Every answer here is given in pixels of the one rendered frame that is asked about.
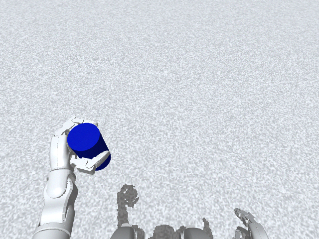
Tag left robot arm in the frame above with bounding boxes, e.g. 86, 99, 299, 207
32, 168, 78, 239

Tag can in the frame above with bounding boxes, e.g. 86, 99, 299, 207
67, 123, 111, 171

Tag left robot hand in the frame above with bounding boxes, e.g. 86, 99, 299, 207
50, 116, 110, 175

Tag right robot hand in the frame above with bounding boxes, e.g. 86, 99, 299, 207
232, 208, 269, 239

